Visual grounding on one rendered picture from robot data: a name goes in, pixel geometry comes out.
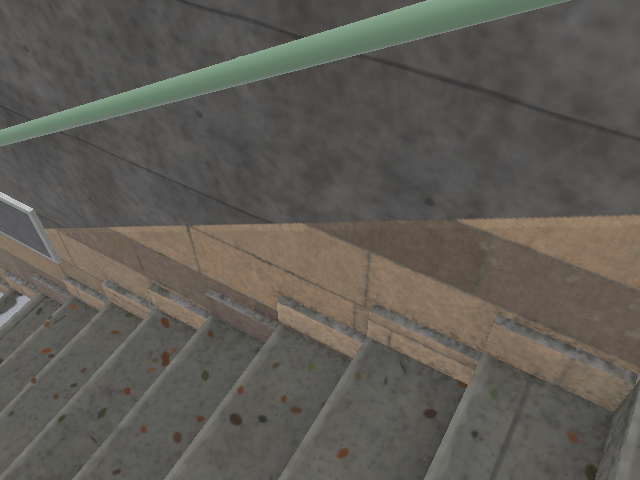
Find stairs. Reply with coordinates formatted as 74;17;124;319
0;288;640;480

